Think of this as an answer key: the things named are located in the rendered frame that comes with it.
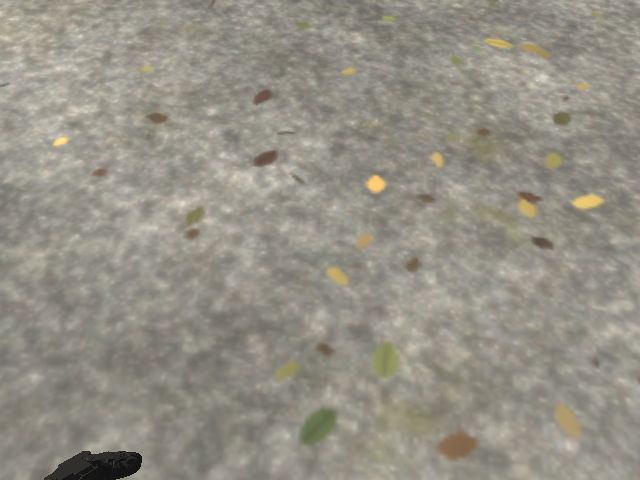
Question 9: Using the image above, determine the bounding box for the robot left hand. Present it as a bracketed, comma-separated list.
[44, 451, 142, 480]

